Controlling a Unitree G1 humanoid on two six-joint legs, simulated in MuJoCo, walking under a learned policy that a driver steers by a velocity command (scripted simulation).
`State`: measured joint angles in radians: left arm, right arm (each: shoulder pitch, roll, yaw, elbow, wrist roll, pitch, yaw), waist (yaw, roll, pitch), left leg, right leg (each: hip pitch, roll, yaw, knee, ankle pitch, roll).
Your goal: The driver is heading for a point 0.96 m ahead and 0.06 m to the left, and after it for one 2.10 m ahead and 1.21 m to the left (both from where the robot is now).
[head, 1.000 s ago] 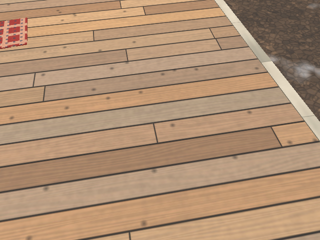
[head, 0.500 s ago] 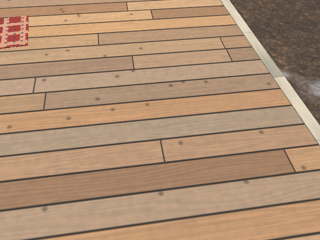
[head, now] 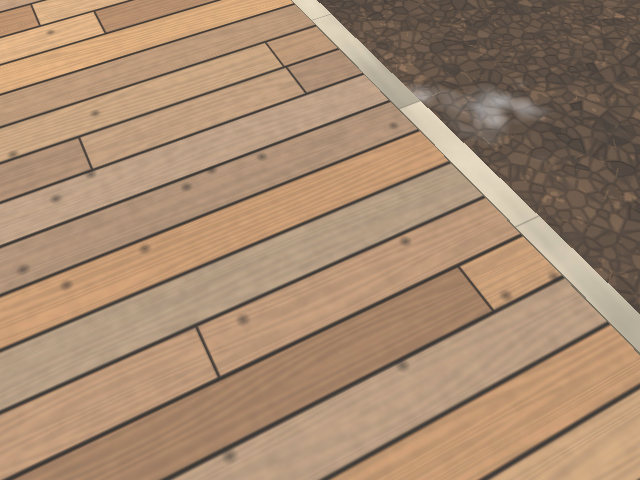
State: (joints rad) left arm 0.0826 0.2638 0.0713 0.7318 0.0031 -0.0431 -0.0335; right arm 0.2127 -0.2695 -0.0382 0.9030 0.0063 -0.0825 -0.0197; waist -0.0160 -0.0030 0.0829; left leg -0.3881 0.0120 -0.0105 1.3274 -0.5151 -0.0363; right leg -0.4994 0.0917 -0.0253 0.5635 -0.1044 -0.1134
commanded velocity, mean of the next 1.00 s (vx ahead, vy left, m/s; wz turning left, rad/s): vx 0.09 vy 0.00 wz -0.14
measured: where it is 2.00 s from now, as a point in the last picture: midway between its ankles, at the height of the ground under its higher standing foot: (321, 452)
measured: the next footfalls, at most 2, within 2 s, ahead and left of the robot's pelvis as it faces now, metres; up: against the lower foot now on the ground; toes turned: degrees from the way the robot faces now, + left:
left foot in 0.38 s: +0.13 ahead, +0.17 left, +0.00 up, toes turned -7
left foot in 1.42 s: +0.54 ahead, +0.11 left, +0.00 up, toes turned -6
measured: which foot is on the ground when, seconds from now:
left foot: up 0.00-0.36, down 0.38-1.00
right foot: down 0.00-1.00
